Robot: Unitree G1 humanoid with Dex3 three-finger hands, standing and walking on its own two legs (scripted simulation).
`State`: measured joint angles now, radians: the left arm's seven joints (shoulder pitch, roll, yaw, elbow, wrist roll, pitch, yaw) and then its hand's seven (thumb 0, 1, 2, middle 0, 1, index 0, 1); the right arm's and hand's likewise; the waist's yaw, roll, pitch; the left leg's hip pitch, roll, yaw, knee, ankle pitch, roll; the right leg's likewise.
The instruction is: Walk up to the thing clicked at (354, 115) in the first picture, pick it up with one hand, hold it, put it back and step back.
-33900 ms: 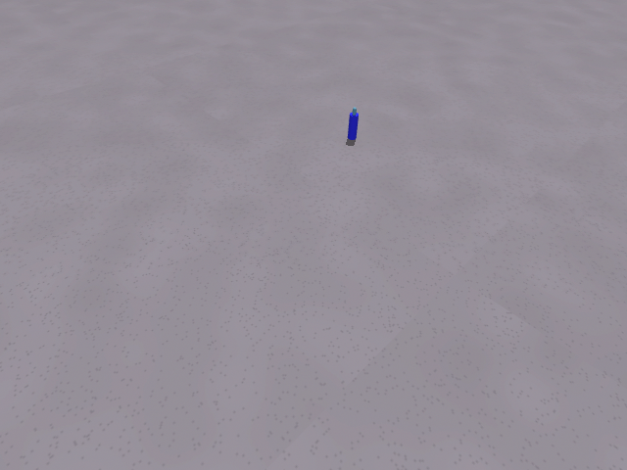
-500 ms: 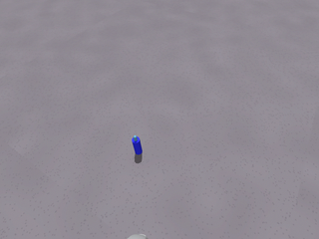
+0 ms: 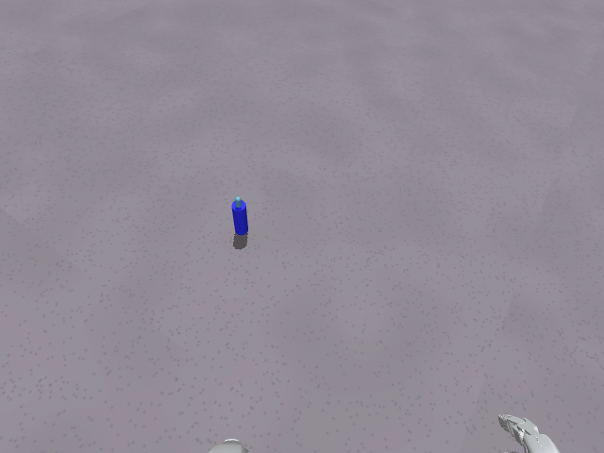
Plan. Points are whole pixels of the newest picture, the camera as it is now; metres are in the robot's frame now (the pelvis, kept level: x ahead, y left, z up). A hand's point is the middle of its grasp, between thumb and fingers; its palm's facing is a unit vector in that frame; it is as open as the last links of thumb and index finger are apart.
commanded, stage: step back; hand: left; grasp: from the side
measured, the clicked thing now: (239, 214) +0.98 +0.24 -0.66
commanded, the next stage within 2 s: stand in 1.20 s
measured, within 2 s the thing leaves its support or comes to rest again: neither
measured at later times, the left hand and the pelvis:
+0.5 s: hand out of the picture -0.04 +0.27 -0.13, palm faces +0.09 -0.91 -0.40, open 7.4 cm; pelvis -0.08 -0.01 +0.01, yaw +5 degrees
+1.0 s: hand out of the picture +0.00 +0.25 -0.14, palm faces +0.13 -0.91 -0.40, open 7.4 cm; pelvis -0.03 -0.03 +0.00, yaw +7 degrees
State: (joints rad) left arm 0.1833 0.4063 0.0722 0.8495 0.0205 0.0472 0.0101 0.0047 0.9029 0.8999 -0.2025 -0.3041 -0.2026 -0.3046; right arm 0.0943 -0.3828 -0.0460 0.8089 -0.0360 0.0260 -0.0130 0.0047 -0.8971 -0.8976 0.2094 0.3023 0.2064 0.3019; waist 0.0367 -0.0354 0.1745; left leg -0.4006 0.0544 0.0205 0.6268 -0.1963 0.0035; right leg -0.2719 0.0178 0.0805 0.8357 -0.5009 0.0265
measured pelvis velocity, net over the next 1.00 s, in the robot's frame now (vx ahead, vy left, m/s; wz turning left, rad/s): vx -0.03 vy -0.03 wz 0.13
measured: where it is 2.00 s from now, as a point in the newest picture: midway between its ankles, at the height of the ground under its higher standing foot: outside the picture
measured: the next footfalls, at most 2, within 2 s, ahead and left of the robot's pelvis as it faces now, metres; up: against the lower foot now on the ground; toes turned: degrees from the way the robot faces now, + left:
right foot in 0.04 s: +0.02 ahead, -0.14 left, +0.00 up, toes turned +4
left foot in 0.36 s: -0.05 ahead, +0.12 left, +0.00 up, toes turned +3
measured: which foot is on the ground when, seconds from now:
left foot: down 0.00-0.08, up 0.10-0.34, down 0.36-0.68, up 0.70-0.96, down 0.98-1.00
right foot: up 0.00-0.02, down 0.04-1.00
